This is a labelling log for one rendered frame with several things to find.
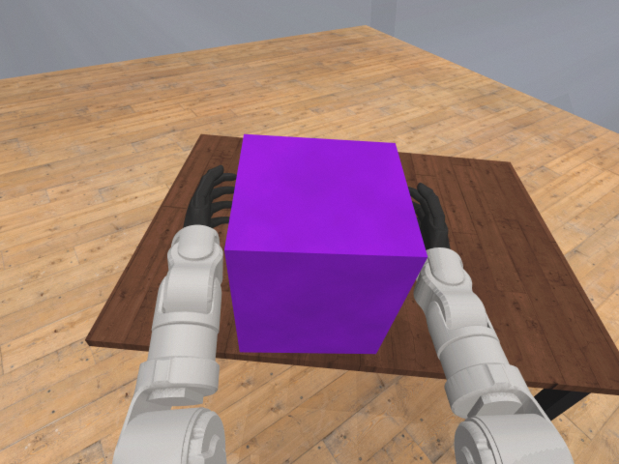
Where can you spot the left robot hand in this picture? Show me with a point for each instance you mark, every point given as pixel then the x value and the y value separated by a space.
pixel 201 208

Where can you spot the table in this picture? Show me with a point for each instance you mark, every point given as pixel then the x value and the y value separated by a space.
pixel 546 325

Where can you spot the right robot hand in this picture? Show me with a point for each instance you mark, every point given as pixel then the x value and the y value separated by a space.
pixel 430 217

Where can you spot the right robot forearm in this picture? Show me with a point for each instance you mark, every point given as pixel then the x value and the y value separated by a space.
pixel 480 380

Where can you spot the right robot upper arm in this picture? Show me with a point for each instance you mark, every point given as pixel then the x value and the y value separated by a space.
pixel 509 439

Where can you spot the left robot upper arm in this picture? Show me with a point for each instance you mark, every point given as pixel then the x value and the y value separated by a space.
pixel 180 436

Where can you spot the carton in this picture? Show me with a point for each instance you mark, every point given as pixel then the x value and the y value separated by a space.
pixel 323 244

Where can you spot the left robot forearm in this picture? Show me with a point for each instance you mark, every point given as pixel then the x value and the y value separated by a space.
pixel 181 367

